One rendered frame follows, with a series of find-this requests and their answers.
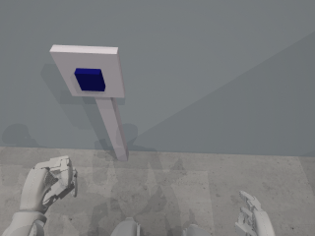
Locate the robot left forearm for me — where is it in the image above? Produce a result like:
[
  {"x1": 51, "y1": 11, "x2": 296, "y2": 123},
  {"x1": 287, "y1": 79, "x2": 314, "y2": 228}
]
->
[{"x1": 1, "y1": 210, "x2": 47, "y2": 236}]

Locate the button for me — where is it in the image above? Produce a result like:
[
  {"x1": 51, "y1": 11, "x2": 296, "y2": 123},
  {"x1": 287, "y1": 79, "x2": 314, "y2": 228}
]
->
[{"x1": 74, "y1": 68, "x2": 105, "y2": 91}]

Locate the robot left hand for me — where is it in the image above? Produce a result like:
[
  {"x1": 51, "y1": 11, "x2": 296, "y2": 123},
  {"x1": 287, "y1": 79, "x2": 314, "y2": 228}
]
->
[{"x1": 19, "y1": 155, "x2": 78, "y2": 214}]

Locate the panel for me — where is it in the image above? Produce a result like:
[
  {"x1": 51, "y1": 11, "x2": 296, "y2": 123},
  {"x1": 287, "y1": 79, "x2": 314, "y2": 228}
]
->
[{"x1": 49, "y1": 44, "x2": 129, "y2": 162}]

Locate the robot right hand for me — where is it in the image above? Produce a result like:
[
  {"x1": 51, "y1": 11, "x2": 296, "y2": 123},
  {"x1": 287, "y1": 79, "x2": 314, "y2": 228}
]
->
[{"x1": 235, "y1": 190, "x2": 276, "y2": 236}]

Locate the left robot shin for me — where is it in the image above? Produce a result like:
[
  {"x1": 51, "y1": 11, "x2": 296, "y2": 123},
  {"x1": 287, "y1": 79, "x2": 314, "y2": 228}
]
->
[{"x1": 125, "y1": 217, "x2": 135, "y2": 221}]

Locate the robot left thigh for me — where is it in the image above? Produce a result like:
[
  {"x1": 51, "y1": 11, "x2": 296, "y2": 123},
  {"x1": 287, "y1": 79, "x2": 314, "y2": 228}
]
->
[{"x1": 110, "y1": 220, "x2": 141, "y2": 236}]

